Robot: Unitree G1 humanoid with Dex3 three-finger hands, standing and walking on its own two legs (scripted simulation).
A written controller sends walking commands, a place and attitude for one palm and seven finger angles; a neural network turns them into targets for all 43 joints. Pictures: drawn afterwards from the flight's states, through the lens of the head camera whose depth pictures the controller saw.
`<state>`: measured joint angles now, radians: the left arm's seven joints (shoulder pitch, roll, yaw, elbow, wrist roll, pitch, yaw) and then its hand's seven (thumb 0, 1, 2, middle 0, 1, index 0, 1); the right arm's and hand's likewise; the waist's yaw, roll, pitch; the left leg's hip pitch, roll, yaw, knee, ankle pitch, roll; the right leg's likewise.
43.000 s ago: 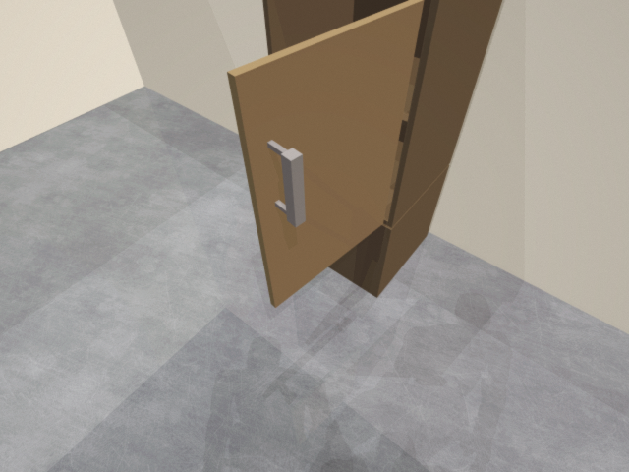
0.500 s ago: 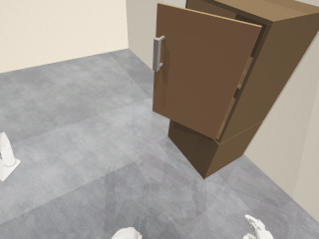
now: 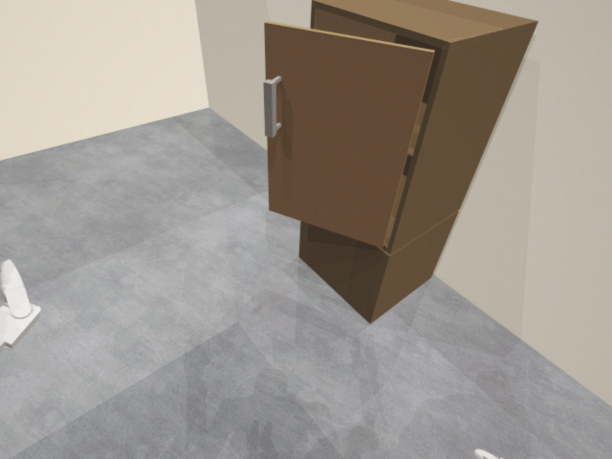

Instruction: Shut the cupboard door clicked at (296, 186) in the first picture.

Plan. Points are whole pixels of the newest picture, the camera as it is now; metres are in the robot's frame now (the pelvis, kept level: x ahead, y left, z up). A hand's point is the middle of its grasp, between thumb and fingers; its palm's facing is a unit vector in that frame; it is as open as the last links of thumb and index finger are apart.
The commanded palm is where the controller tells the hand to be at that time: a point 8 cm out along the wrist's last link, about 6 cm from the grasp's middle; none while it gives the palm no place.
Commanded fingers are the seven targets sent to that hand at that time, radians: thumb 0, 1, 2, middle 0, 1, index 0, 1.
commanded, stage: stop stepping back and stand still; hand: left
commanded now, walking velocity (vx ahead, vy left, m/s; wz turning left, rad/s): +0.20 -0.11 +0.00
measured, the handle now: (274, 106) +0.96 +0.16 +0.05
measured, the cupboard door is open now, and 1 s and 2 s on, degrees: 27 27 27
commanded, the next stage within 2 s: let the arm hang, fingers relaxed in 0.90 s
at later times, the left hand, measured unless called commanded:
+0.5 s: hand (88, 280) +0.25 +0.26 +0.16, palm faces +0.44 -0.77 -0.46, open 7.4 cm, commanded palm +0.19 +0.30 +0.18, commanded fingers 0.00 0.90 0.90 -0.20 -0.30 -0.20 -0.30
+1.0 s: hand (100, 261) +0.28 +0.27 +0.16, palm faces +0.35 -0.81 -0.48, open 7.4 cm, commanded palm none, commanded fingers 0.00 0.90 0.90 -0.20 -0.30 -0.20 -0.30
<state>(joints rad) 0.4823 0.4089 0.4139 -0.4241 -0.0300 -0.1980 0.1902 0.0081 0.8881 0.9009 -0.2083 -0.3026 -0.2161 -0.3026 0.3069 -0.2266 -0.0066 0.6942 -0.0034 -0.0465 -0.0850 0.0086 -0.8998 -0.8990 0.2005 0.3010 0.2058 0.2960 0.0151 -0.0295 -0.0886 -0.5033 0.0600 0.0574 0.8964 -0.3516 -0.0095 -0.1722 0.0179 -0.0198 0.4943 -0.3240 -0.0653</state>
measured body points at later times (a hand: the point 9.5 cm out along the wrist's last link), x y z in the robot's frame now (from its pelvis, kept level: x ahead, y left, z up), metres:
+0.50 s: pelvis +0.04 +0.00 +0.00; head +0.04 +0.00 +0.45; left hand +0.22 +0.30 +0.19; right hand +0.16 -0.23 -0.11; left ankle +0.06 +0.13 -0.73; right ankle +0.02 -0.08 -0.74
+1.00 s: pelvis +0.06 +0.02 +0.00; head +0.07 +0.02 +0.45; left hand +0.26 +0.31 +0.18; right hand +0.21 -0.23 -0.08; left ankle +0.07 +0.13 -0.74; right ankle +0.02 -0.08 -0.74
